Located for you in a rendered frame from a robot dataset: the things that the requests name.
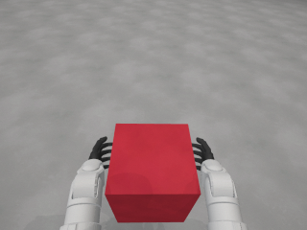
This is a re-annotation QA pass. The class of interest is robot right hand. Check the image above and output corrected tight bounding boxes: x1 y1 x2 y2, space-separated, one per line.
192 137 215 171

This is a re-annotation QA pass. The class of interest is right robot forearm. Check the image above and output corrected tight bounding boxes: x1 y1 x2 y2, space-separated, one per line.
201 159 248 230

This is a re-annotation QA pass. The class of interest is carton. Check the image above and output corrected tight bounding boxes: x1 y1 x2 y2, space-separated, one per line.
105 124 201 223

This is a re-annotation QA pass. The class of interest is robot left hand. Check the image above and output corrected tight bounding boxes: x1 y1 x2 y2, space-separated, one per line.
88 136 113 170

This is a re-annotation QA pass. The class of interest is left robot forearm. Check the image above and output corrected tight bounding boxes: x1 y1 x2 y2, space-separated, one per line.
59 159 105 230

